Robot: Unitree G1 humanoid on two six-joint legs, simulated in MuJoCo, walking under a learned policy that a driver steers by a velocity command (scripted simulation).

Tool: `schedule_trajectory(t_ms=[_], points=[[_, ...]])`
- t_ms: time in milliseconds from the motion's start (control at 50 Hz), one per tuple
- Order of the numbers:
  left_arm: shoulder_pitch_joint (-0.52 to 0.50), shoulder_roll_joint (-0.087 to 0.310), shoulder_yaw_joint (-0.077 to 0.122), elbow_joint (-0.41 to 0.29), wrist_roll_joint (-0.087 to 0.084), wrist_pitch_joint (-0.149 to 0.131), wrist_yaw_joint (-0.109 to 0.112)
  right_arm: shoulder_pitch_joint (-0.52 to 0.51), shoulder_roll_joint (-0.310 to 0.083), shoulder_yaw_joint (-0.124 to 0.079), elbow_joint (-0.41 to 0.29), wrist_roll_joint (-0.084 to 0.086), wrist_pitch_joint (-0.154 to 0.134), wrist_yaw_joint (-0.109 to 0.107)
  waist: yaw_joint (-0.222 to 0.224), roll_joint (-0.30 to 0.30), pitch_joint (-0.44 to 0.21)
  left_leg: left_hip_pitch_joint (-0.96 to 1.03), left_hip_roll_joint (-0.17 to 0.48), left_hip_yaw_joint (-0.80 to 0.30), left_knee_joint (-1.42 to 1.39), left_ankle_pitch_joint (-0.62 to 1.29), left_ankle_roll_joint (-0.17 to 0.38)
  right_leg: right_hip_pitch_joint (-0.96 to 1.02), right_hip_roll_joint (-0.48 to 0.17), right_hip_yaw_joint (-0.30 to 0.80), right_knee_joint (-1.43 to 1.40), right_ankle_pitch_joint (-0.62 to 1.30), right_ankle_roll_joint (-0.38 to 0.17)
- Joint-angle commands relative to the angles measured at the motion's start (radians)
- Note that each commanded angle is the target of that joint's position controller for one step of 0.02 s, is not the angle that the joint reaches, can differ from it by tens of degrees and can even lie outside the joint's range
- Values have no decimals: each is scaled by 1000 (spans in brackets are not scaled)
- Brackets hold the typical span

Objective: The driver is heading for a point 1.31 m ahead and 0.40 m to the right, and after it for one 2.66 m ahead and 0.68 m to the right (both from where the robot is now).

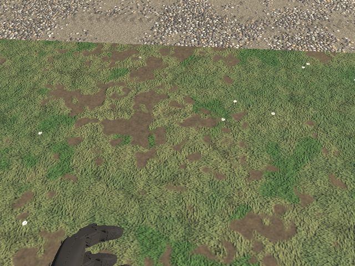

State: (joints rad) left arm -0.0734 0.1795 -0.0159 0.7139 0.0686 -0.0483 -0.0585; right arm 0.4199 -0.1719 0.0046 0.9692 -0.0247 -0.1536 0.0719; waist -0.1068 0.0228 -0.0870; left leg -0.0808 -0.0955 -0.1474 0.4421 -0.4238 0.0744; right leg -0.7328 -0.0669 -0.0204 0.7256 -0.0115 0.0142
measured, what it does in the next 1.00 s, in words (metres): walks ahead: right foot, then left foot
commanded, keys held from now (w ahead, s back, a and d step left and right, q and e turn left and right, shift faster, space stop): w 0.46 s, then w+e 0.30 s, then e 0.24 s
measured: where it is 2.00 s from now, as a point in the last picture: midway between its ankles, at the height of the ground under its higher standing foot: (185, 246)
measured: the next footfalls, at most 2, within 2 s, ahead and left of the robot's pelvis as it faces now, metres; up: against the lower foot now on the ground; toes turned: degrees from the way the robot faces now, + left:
right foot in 0.06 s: +0.21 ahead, -0.13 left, +0.00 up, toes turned -3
left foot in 0.62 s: +0.52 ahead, +0.10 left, +0.00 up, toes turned +0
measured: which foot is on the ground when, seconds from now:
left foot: down 0.00-0.10, up 0.12-0.60, down 0.62-1.00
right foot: up 0.00-0.04, down 0.06-0.62, up 0.64-1.00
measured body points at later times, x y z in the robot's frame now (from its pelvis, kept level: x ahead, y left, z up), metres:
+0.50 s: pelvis +0.27 -0.04 +0.01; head +0.30 -0.04 +0.46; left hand +0.23 +0.21 -0.13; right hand +0.51 -0.25 -0.08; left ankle +0.48 +0.12 -0.68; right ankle +0.17 -0.13 -0.73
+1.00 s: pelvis +0.52 -0.02 +0.01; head +0.56 -0.03 +0.46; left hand +0.76 +0.19 -0.08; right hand +0.53 -0.31 -0.12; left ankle +0.49 +0.10 -0.73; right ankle +0.65 -0.18 -0.69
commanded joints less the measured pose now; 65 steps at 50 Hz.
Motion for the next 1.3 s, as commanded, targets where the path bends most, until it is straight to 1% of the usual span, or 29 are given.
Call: schedule_trajectory(t_ms=[20, 60, 80, 100, 120, 140, 160, 220, 240, 340, 500, 560, 600, 620, 640, 660, 680, 720, 760, 820, 940, 1020, 1060, 1080, 1100, 1120, 1140, 1180, 1300], points=[[-182, 119, 44, -112, -26, -25, 20, 70, -189, -61, 1, -3, 8, -9, 18, 74, 104, 86, 296, -176, -60, 846, 141, 100, 49, -49, -201, -38, -40], [-24, 168, 73, -65, -56, -54, 44, 50, -197, -71, -4, -26, 18, -11, 83, 58, -23, 71, 232, -90, 82, 1119, 69, 445, 76, -68, -237, 84, -115], [179, 193, 81, -11, -45, -68, 52, 95, -98, -44, -15, -43, 16, -17, 125, -42, -232, -122, 168, -54, 311, 928, 16, 869, -50, 39, -107, 300, -245], [409, 185, 81, 46, -39, -71, 49, 202, -6, -8, -40, -56, 10, -19, 176, -311, -471, -541, -1, 13, 620, 312, -83, 1391, -284, 459, -225, 148, -484], [575, 139, 81, 128, -11, -62, 61, 9, -97, -39, -52, -25, 25, 0, 284, -244, -312, -742, -28, 7, 849, -62, -60, 1292, -299, 637, -412, -119, -409], [504, 182, 99, 146, -8, -64, 73, -105, -114, -59, -86, -1, 36, -1, 254, -122, -67, -815, 39, -16, 972, 65, -16, 1045, -281, 531, -469, -282, -298], [405, 145, 92, 131, -10, -63, 78, -129, -127, -65, -76, -1, 39, -17, 207, -72, 23, -805, 91, -15, 951, 154, 5, 856, -263, 426, -503, -255, -279], [262, 6, 54, 111, -26, -57, 72, -163, -38, -46, -93, -52, 49, -20, 98, -43, -23, -662, 172, 18, 860, 196, 10, 661, -203, 243, -576, -24, -282], [243, 72, 64, 113, -82, -68, 61, -161, -116, -77, -132, 81, 44, -63, 71, -45, 21, -675, 190, 50, 860, 215, 0, 650, -163, 186, -566, -30, -241], [324, 128, 73, 167, -67, -70, 58, -297, -72, -64, -196, 32, 56, -83, 85, -68, 102, -710, 240, 103, 546, 437, -55, 503, -125, 87, -611, 54, -237], [533, 155, 87, 239, -95, -41, 74, -570, -85, -60, -288, 49, 59, -47, 183, -53, 151, -668, 177, 118, 123, 504, -33, 771, -171, 90, -544, 101, -204], [520, 186, 101, 236, -88, -18, 83, -552, -117, -71, -295, 46, 39, -33, 146, -88, 128, -529, 132, 135, 40, 381, -13, 807, -183, 125, -442, 243, -190], [481, 183, 99, 216, -82, -14, 82, -310, -200, -111, -228, 36, 31, -43, 27, -108, -21, -147, 102, 158, 45, 381, 30, 708, -114, 92, -188, 431, -153], [448, 150, 86, 173, -66, -18, 81, -85, -286, -135, -189, 16, 29, -58, -52, -19, -193, 218, 291, -32, 116, 487, 94, 460, -39, 45, 128, 160, -112], [587, 26, 51, 167, -81, -39, 72, -30, -333, -141, -172, 13, 35, -59, 8, 246, -354, 572, 535, -458, 33, 390, 253, 65, 106, 41, 469, -503, -46], [550, 119, 75, 186, -106, -57, 68, -9, -238, -121, -181, 14, 45, -67, -30, 192, -367, 538, 519, -537, -46, 285, 238, -28, 75, 166, 614, -556, -43], [455, 164, 93, 155, -120, -58, 72, -99, -197, -110, -195, 19, 47, -77, -15, 150, -212, 405, 490, -370, -70, 298, 188, -100, 27, 141, 649, -469, -37], [349, 157, 104, 121, -96, -44, 85, -232, -140, -94, -198, 20, 42, -74, 52, 35, -47, 82, 423, -170, -154, 373, 143, -23, -51, 106, 576, -327, -35], [388, 107, 107, 114, -99, -15, 82, -274, -108, -90, -181, 8, 36, -68, 113, 80, 10, -72, 380, -54, -234, 356, 122, 70, -83, 115, 528, -283, -42], [350, 93, 110, 72, -90, 9, 85, -290, -149, -103, -164, 0, 32, -80, 152, 50, 76, -156, 376, 97, -243, 697, 126, 54, -74, 110, 449, -248, -21], [200, 88, 95, 4, -75, 9, 48, -284, -221, -120, -161, 21, 58, -121, 112, 52, 50, -141, 330, 296, -189, 762, 84, 181, -27, 11, 40, 51, -18], [164, 146, 114, -54, -68, 23, 22, -275, -256, -136, -160, 53, 83, -131, 115, 78, 26, 0, 386, 284, -54, 786, 44, 201, 3, -13, -80, -79, -65], [279, 184, 139, -31, -61, 24, 22, -280, -252, -137, -162, 65, 96, -133, 170, 40, -18, -3, 335, 320, 156, 832, -2, 370, 80, -65, -215, -44, -112], [361, 271, 171, -20, -61, 24, 37, -218, -226, -131, -159, 43, 100, -127, 188, -89, -66, -111, 260, 346, 384, 648, -62, 553, 42, 33, -247, 313, -153], [368, 367, 185, -36, -57, 28, 56, -168, -130, -102, -197, -17, 98, -115, 114, -358, -114, -468, 116, 343, 739, -161, -136, 811, -195, 368, -183, 804, -302], [375, 340, 166, -77, -45, 22, 48, -142, -166, -94, -209, 8, 88, -98, 143, -325, -323, -598, 46, 113, 953, -298, -141, 939, -316, 652, -287, 600, -459], [342, 292, 154, -106, -45, 20, 42, -223, -216, -106, -219, 42, 90, -92, 172, -185, -295, -644, 81, 53, 992, -204, -119, 891, -267, 583, -325, 410, -413], [239, 223, 135, -121, -78, 27, 58, -294, -196, -102, -226, 24, 109, -113, 133, -45, -150, -654, 139, 51, 875, -45, -110, 687, -180, 449, -356, 148, -306], [217, 235, 145, -160, -64, 44, 90, -308, -164, -99, -252, 16, 140, -133, 93, -107, -107, -506, 105, 56, 575, 57, -117, 473, -87, 398, -400, -7, -249]])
